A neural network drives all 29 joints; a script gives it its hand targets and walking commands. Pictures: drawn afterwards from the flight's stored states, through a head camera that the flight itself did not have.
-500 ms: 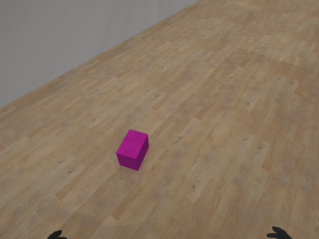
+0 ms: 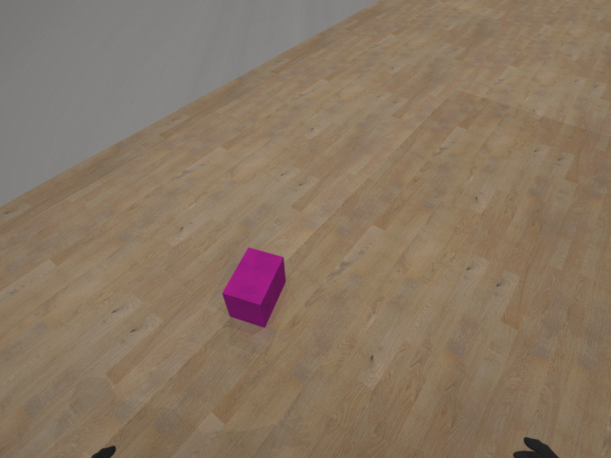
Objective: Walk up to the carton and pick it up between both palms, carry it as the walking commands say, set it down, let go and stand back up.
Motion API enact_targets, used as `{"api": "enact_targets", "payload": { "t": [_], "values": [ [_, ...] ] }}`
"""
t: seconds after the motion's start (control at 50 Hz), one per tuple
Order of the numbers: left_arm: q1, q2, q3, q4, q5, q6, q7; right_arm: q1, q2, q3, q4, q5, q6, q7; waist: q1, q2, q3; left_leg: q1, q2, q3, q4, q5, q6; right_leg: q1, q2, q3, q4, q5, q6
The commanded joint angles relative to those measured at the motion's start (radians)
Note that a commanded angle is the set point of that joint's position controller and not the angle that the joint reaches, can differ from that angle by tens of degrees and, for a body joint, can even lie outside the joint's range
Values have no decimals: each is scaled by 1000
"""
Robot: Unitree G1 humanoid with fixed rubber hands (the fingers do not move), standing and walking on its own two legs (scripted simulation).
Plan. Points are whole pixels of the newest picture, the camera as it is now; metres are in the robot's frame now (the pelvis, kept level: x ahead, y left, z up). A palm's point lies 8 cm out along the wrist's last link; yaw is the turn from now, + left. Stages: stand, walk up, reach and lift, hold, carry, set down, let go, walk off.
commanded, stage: stand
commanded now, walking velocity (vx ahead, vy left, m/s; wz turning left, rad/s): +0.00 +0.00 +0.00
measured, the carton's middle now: (256, 287) +0.81 +0.20 -0.70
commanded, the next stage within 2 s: walk up in 0.74 s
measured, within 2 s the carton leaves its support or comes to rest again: neither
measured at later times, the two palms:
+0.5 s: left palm out of the picture +0.11 +0.31 -0.10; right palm out of the picture +0.11 -0.31 -0.10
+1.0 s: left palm out of the picture +0.11 +0.33 -0.10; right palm out of the picture +0.11 -0.32 -0.10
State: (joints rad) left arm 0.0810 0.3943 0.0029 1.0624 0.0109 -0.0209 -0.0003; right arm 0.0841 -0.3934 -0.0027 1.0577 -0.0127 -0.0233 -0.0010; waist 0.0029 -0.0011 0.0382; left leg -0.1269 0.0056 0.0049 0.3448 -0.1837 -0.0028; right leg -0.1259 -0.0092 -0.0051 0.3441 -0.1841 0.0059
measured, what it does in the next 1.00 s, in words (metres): stands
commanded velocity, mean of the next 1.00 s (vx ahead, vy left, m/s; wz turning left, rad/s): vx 0.00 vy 0.00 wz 0.00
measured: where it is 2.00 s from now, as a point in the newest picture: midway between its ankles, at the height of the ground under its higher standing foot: (291, 451)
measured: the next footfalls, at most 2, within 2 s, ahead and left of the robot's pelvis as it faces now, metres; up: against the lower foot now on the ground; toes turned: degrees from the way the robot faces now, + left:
left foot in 1.18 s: +0.14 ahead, +0.19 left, +0.00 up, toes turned +9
right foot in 1.52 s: +0.32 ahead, -0.05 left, +0.00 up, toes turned +11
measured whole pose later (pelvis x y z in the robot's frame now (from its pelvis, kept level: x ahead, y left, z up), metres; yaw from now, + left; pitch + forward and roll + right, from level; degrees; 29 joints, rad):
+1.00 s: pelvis +0.01 +0.00 +0.00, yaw +2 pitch -2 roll -1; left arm 0.13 0.41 0.05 0.98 0.03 -0.04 -0.02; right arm 0.15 -0.42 -0.04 1.00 -0.03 -0.01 0.03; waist 0.00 0.01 0.02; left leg -0.19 0.00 -0.02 0.53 -0.35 0.04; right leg -0.12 -0.01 -0.04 0.40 -0.27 -0.02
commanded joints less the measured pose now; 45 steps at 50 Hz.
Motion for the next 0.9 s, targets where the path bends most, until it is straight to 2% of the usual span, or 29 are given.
{"api": "enact_targets", "payload": {
  "t": [0.0,0.88],
  "values": [
    [-38,172,30,-42,0,-9,4,-37,-173,-30,-42,0,-9,-5,0,2,-58,4,120,-95,-57,106,31,7,-118,94,-55,105,-33],
    [-31,174,36,-42,0,-6,7,-32,-177,-35,-39,1,-6,-7,-1,2,-60,23,124,-94,-67,148,30,30,-124,88,-65,143,-30]
  ]
}}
